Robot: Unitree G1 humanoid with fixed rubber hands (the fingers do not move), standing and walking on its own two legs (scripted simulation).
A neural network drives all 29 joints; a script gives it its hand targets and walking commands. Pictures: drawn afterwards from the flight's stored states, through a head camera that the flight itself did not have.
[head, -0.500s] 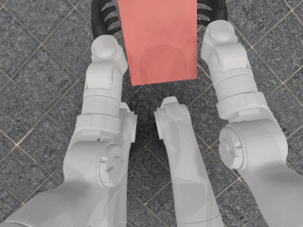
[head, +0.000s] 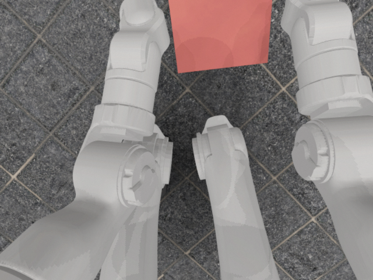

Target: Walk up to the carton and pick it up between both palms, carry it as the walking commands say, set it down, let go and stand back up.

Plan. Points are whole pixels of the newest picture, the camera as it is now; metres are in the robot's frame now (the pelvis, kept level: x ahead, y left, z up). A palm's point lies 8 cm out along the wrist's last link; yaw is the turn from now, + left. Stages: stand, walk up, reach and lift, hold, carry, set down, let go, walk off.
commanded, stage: set down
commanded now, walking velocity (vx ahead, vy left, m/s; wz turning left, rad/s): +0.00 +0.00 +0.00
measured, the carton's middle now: out of the picture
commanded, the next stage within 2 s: none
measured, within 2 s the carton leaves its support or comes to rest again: rests again in 0.56 s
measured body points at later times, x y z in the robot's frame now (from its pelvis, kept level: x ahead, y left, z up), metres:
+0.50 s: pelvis +0.02 -0.03 -0.04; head +0.39 -0.07 +0.20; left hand +0.57 +0.04 -0.21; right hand +0.59 -0.21 -0.21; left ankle +0.13 +0.09 -0.40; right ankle +0.14 -0.11 -0.40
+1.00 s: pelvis +0.03 -0.01 -0.06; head +0.40 -0.04 +0.18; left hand +0.59 +0.05 -0.23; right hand +0.60 -0.21 -0.23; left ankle +0.13 +0.09 -0.40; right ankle +0.14 -0.11 -0.40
